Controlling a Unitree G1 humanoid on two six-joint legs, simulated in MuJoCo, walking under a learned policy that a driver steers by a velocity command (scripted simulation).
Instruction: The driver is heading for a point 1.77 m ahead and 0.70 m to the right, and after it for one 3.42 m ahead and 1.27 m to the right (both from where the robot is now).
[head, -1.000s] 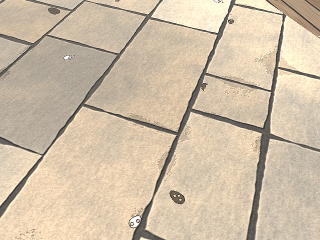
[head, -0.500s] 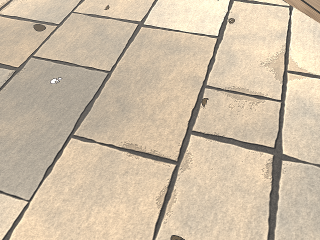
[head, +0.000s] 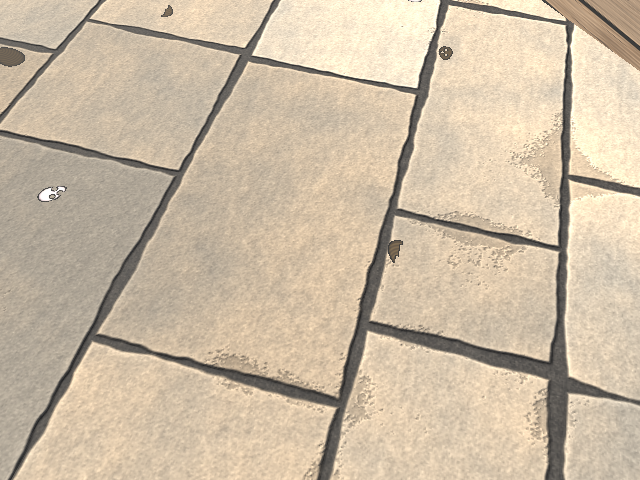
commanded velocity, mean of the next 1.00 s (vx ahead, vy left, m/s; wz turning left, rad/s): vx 0.05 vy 0.00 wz -0.50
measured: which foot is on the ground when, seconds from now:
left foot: down 0.00-0.36, up 0.38-0.84, down 0.86-1.00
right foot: up 0.00-0.34, down 0.36-0.86, up 0.88-1.00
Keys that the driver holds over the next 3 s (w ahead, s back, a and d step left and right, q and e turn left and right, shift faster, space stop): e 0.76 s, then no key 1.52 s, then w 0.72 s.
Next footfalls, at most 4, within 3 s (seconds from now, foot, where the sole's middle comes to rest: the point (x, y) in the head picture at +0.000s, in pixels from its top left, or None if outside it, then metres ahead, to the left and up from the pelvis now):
0.36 right None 0.10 -0.12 -0.77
0.86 left None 0.15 0.06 -0.77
1.20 right None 0.00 -0.10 -0.77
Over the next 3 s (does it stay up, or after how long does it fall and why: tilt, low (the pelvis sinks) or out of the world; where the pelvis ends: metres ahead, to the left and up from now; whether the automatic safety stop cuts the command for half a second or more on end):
stays up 0.29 -0.10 -0.01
